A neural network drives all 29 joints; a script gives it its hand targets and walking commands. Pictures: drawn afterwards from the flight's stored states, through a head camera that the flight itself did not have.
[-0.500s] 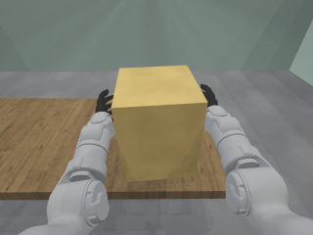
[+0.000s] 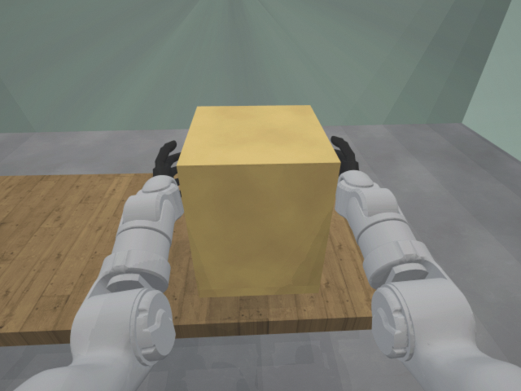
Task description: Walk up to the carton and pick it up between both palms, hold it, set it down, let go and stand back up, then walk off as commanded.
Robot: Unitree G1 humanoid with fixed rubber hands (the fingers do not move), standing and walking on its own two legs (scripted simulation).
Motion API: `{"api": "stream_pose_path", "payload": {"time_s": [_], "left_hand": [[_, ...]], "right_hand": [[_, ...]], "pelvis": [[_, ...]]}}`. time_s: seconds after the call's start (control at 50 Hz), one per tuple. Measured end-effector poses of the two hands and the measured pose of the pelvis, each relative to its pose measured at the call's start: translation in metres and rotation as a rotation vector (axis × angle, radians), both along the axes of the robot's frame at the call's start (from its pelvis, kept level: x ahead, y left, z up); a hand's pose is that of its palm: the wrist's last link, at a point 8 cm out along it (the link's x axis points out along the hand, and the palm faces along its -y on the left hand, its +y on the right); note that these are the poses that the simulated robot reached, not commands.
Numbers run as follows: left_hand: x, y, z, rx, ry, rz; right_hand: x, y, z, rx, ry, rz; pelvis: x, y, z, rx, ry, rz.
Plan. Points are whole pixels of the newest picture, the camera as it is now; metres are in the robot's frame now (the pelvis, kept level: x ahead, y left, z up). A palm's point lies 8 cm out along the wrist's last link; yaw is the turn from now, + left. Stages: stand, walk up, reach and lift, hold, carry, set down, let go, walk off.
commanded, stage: reach and lift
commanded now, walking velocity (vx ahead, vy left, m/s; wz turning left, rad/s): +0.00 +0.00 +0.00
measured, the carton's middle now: (256, 197) +0.41 +0.03 +0.16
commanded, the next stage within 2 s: hold in 0.76 s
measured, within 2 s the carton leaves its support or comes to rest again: neither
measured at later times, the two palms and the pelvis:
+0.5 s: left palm (166, 177) +0.38 +0.17 +0.21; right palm (352, 172) +0.40 -0.12 +0.22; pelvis +0.00 +0.00 +0.00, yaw +0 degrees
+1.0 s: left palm (161, 166) +0.37 +0.17 +0.24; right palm (357, 162) +0.38 -0.12 +0.25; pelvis +0.00 +0.00 +0.00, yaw +0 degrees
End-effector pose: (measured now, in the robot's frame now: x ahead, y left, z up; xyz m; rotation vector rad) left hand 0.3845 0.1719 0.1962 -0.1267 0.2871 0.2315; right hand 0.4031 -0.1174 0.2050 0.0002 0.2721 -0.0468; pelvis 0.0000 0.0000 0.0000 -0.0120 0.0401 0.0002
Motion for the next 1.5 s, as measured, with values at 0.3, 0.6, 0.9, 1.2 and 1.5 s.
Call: {"api": "stream_pose_path", "payload": {"time_s": [0.3,0.6,0.9,1.2,1.5], "left_hand": [[0.001,0.002,0.015,-0.001,-0.029,-0.006],[-0.002,-0.003,0.028,-0.005,-0.048,-0.025],[-0.01,-0.003,0.035,0.01,-0.033,-0.03],[-0.014,-0.008,0.043,0.026,-0.027,-0.048],[-0.012,-0.007,0.043,0.025,-0.026,-0.048]], "right_hand": [[0.0,0.001,0.015,0.025,-0.029,-0.011],[-0.008,-0.003,0.03,0.043,-0.048,-0.032],[-0.016,-0.004,0.036,0.046,-0.035,-0.032],[-0.023,-0.009,0.042,0.051,-0.03,-0.045],[-0.022,-0.008,0.042,0.052,-0.03,-0.047]], "pelvis": [[0.001,0.0,0.0,-0.001,0.0,0.0],[0.0,0.0,0.0,-0.001,-0.006,0.001],[-0.003,0.0,0.0,0.0,-0.015,0.001],[-0.004,0.0,0.0,0.0,-0.019,0.002],[-0.002,0.0,0.0,0.0,-0.018,0.002]]}}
